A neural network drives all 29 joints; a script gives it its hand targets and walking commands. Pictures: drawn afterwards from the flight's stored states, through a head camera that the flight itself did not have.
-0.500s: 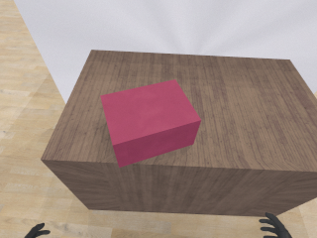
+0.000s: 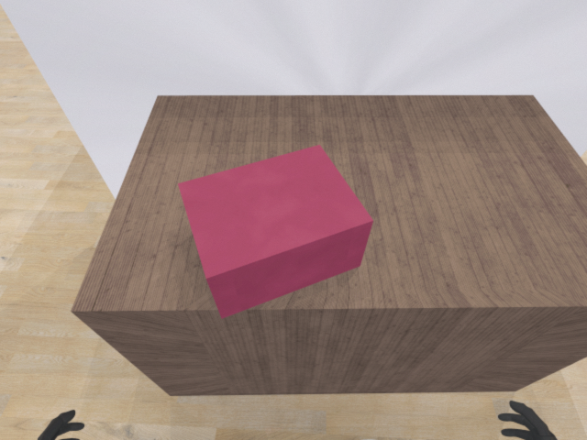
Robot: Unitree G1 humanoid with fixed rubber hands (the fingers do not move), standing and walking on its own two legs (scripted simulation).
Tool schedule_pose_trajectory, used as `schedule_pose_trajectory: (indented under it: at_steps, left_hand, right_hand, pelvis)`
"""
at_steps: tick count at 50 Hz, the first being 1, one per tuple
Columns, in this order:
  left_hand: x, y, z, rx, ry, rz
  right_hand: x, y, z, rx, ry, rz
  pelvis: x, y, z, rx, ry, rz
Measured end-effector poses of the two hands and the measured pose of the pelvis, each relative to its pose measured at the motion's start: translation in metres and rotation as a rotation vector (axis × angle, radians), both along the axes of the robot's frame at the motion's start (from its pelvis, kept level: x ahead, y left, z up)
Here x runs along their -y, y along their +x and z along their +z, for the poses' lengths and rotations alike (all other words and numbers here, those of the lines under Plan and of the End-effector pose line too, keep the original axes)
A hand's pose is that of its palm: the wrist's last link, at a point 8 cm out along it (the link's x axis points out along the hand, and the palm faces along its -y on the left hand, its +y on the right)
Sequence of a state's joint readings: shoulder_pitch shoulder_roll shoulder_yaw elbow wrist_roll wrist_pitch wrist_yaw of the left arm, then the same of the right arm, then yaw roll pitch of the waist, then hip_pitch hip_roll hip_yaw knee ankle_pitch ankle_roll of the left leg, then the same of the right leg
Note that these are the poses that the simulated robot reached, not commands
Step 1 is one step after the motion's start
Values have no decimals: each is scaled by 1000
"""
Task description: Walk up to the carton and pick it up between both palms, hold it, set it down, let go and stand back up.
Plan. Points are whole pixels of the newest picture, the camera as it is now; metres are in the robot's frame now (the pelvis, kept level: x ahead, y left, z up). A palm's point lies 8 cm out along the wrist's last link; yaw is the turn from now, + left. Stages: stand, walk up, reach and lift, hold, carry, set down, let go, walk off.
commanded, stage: walk up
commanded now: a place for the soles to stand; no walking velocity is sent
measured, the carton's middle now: (273, 226) +0.46 +0.03 -0.05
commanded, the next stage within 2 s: reach and lift in 1.54 s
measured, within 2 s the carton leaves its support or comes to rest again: neither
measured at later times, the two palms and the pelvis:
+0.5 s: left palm (22, 418) +0.16 +0.38 -0.09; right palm (460, 427) +0.14 -0.23 -0.10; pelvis +0.04 +0.07 +0.01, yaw -1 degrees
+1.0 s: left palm (19, 439) +0.14 +0.38 -0.10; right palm out of the picture +0.12 -0.24 -0.10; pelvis +0.05 +0.07 +0.01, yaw +0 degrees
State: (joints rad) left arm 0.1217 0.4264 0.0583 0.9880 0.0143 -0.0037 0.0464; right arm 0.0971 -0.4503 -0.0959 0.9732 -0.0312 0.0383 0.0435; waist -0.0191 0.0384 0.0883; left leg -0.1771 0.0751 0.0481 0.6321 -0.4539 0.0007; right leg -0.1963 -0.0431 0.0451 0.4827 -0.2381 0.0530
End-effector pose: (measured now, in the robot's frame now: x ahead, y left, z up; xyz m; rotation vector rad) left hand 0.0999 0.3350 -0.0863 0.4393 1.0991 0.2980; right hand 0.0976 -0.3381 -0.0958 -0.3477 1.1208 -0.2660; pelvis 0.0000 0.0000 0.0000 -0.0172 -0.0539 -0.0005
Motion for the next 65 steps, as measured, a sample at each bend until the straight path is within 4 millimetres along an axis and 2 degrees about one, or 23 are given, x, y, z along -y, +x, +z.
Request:
schedule_pose_trajectory:
  at_steps: [3, 6, 9, 14, 19, 22, 27, 32, 37, 52, 65]
  left_hand:
    - [-29, -15, 2, -11, 51, 20]
    - [-61, -27, -3, -29, 79, 38]
    - [-75, -25, -7, -46, 74, 46]
    - [-70, -1, -9, -42, 29, -13]
    - [-56, 29, -13, -18, -17, -55]
    - [-48, 47, -8, 5, -53, -64]
    - [-44, 74, 0, 47, -77, -70]
    - [-46, 85, 3, 59, -79, -64]
    - [-48, 80, 0, 42, -84, -45]
    - [-43, 36, -12, -45, -108, 14]
    - [-41, 27, -11, -37, -109, 26]
  right_hand:
    - [-11, 7, -1, -8, -14, 34]
    - [-31, 14, -2, -5, -22, 70]
    - [-51, 14, -2, 2, -14, 62]
    - [-78, 15, 1, 19, 7, 24]
    - [-96, 27, -8, 32, 46, 22]
    - [-105, 35, -9, 38, 69, 15]
    - [-105, 47, -1, 51, 61, 2]
    - [-97, 52, 7, 55, 33, -14]
    - [-92, 46, 9, 34, 15, -27]
    - [-103, 21, -1, -38, 39, -37]
    - [-104, 24, -3, -19, 45, -7]
  pelvis:
    - [-14, 1, -4, 1, -14, 13]
    - [-32, 3, -12, 8, -12, 22]
    - [-45, 9, -12, 11, -2, 14]
    - [-57, 22, -5, 19, 7, -8]
    - [-64, 33, -5, 32, 9, -23]
    - [-67, 39, 0, 32, 9, -21]
    - [-71, 47, 7, 19, 15, -21]
    - [-73, 50, 11, 11, 15, -18]
    - [-73, 50, 12, 7, 14, -13]
    - [-72, 44, 14, 6, 14, 2]
    - [-69, 47, 13, 8, 12, 13]
